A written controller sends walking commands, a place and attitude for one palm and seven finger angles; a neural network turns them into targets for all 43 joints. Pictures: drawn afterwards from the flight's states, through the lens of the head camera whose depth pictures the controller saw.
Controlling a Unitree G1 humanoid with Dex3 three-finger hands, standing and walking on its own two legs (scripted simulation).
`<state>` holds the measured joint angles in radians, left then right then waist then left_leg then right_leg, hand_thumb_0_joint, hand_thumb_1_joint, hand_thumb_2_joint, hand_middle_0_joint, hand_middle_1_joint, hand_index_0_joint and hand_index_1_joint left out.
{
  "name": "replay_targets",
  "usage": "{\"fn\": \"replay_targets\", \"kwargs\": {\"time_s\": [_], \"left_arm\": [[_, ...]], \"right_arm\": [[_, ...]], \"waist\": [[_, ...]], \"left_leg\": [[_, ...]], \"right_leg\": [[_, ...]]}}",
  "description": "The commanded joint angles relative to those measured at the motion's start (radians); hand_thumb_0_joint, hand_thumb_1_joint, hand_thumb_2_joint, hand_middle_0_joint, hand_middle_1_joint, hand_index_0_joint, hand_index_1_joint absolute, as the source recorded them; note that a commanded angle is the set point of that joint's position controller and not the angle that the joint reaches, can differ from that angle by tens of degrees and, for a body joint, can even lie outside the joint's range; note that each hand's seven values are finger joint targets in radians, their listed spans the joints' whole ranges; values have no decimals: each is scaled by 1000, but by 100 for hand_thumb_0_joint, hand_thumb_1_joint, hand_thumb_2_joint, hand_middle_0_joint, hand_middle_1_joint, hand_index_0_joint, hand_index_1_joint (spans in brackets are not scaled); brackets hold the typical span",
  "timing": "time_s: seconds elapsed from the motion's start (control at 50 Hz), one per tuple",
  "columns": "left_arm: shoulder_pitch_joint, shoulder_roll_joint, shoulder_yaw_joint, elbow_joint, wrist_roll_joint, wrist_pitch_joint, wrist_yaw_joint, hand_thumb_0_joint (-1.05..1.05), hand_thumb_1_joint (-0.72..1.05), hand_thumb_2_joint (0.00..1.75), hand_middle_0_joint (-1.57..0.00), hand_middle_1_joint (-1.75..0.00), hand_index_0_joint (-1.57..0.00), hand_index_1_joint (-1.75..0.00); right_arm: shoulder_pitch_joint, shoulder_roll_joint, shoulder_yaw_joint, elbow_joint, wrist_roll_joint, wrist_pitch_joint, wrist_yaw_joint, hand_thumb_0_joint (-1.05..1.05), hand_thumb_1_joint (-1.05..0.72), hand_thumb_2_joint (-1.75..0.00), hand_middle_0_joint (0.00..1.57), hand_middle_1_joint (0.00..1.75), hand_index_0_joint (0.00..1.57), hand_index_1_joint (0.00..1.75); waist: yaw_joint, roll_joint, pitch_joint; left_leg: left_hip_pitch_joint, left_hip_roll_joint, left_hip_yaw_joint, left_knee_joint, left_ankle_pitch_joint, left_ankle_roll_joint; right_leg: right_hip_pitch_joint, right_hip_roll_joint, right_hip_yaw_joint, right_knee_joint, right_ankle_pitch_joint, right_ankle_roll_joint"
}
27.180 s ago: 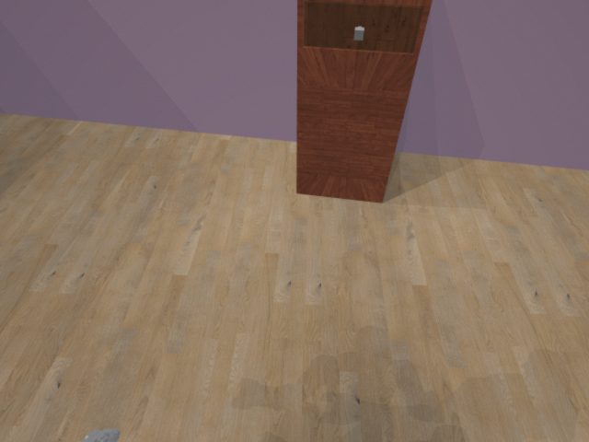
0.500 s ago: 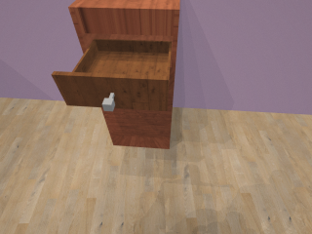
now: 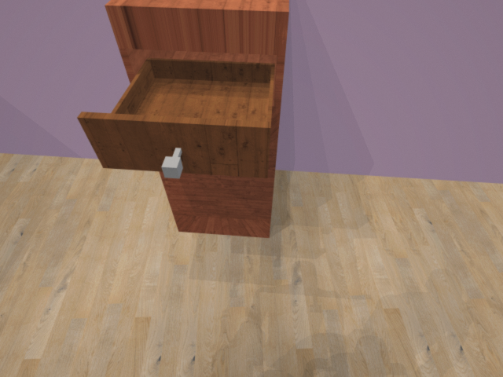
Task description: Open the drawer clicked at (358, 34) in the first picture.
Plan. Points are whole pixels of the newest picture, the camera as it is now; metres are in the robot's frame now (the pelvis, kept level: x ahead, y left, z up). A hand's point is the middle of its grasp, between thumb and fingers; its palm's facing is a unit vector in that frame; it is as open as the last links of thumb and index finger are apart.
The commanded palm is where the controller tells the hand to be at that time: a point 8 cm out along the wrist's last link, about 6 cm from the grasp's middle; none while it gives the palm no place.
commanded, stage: look to check the result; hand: left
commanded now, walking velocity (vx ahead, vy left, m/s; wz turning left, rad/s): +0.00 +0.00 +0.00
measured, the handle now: (174, 161) +0.51 +0.19 +0.03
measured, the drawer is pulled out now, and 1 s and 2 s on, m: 0.30 0.30 0.30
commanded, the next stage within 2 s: stand and wait in 0.44 s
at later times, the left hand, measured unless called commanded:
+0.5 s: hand out of the picture +0.01 +0.16 -0.17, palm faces +0.06 -0.98 -0.19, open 7.3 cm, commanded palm none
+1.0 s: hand out of the picture +0.03 +0.16 -0.17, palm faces +0.06 -0.98 -0.20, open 7.3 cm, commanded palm none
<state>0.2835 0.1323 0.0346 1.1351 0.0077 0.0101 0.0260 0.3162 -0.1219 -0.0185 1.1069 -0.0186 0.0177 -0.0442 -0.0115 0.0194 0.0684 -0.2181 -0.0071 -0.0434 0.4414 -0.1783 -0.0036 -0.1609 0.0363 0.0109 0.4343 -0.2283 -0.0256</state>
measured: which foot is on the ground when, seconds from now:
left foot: down 0.00-1.00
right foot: down 0.00-1.00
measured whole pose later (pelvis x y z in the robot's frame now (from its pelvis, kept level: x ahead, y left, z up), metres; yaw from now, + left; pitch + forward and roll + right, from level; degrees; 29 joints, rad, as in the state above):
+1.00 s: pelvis +0.03 -0.01 +0.00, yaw +0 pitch -2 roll +0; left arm 0.25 0.14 0.03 1.14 0.00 0.00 0.03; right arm 0.26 -0.14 -0.02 1.12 -0.02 0.01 -0.05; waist -0.01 0.02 0.08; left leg -0.17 0.01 -0.05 0.41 -0.20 -0.02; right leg -0.11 0.05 0.00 0.40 -0.25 -0.05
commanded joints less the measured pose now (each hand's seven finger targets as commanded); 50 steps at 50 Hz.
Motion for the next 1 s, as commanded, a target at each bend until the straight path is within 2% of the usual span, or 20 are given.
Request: {"fn": "replay_targets", "kwargs": {"time_s": [0.0,0.06,0.18,0.26,0.36,0.44,0.48,0.6,0.72,0.78,0.86,0.9,0.98], "left_arm": [[60,97,13,-21,4,-11,11,0,90,90,-20,-30,-20,-30],[56,97,12,-18,2,-10,10,0,90,90,-20,-30,-20,-30],[56,100,12,-17,1,-14,11,0,90,90,-20,-30,-20,-30],[47,101,11,-18,1,-12,12,0,90,90,-20,-30,-20,-30],[42,99,13,-20,2,-12,11,0,90,90,-20,-30,-20,-30],[41,101,14,-22,1,-14,11,0,90,90,-20,-30,-20,-30],[36,104,14,-20,0,-14,11,0,90,90,-20,-30,-20,-30],[36,109,14,-23,1,-17,12,0,90,90,-20,-30,-20,-30],[28,113,15,-25,-1,-17,11,0,90,90,-20,-30,-20,-30],[28,115,15,-24,-2,-19,12,0,90,90,-20,-30,-20,-30],[27,113,15,-22,-2,-19,12,0,90,90,-20,-30,-20,-30],[33,115,16,-25,-1,-21,13,0,90,90,-20,-30,-20,-30],[25,118,15,-22,-2,-21,13,0,90,90,-20,-30,-20,-30]], "right_arm": [[69,-80,-11,-26,4,-13,-3,0,-90,-90,20,30,20,30],[70,-81,-9,-22,1,-12,-2,0,-90,-90,20,30,20,30],[62,-83,-10,-21,4,-15,-3,0,-90,-90,20,30,20,30],[57,-83,-9,-18,2,-12,-3,0,-90,-90,20,30,20,30],[54,-87,-10,-19,2,-14,-3,0,-90,-90,20,30,20,30],[45,-88,-10,-19,2,-16,-4,0,-90,-90,20,30,20,30],[43,-89,-10,-19,3,-15,-4,0,-90,-90,20,30,20,30],[33,-92,-11,-18,5,-14,-4,0,-90,-90,20,30,20,30],[31,-95,-10,-15,3,-16,-5,0,-90,-90,20,30,20,30],[27,-98,-10,-13,4,-18,-7,0,-90,-90,20,30,20,30],[23,-101,-10,-12,4,-16,-7,0,-90,-90,20,30,20,30],[21,-104,-11,-13,6,-17,-8,0,-90,-90,20,30,20,30],[19,-108,-10,-12,4,-18,-9,0,-90,-90,20,30,20,30]], "waist": [[2,-1,33],[-1,1,42],[2,-14,17],[0,7,46],[1,-12,30],[3,5,16],[2,-16,20],[4,-15,23],[2,-13,8],[3,-9,-7],[2,-15,4],[5,2,-2],[1,-13,-7]], "left_leg": [[18,81,-61,-82,-22,34],[17,79,-59,-89,-22,33],[32,81,-53,-79,34,32],[19,82,-57,-88,3,30],[20,83,-62,-91,10,31],[38,84,-58,-82,49,30],[36,84,-58,-83,47,29],[49,84,-46,-75,61,26],[55,86,-47,-73,88,25],[64,88,-45,-71,121,24],[67,89,-41,-72,117,22],[77,90,-38,-71,120,23],[81,92,-37,-74,132,20]], "right_leg": [[-82,-97,82,-119,-48,-28],[-87,-101,83,-123,-53,-28],[-57,-106,75,-119,-1,-25],[-72,-103,78,-125,-26,-26],[-56,-101,74,-119,-16,-24],[-49,-103,75,-115,20,-24],[-46,-104,73,-118,18,-23],[-53,-106,78,-128,22,-25],[-30,-109,75,-124,54,-25],[-11,-111,71,-116,110,-25],[-14,-112,69,-121,115,-25],[-17,-110,72,-123,113,-25],[-4,-112,73,-119,149,-24]]}}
